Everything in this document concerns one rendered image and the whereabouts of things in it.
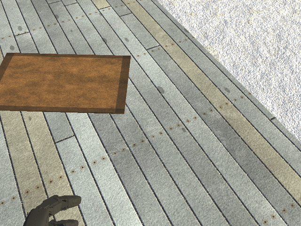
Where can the robot left hand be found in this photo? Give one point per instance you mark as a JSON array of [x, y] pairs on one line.
[[39, 216]]

